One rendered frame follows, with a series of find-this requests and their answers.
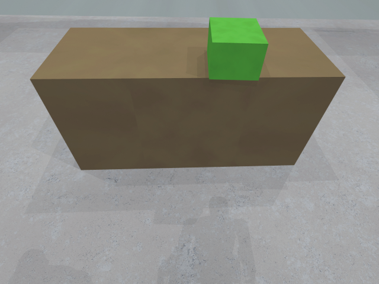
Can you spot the pedestal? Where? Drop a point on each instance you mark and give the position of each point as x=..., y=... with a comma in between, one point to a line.
x=141, y=98

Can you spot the carton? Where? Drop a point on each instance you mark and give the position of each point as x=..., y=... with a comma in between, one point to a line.
x=236, y=48

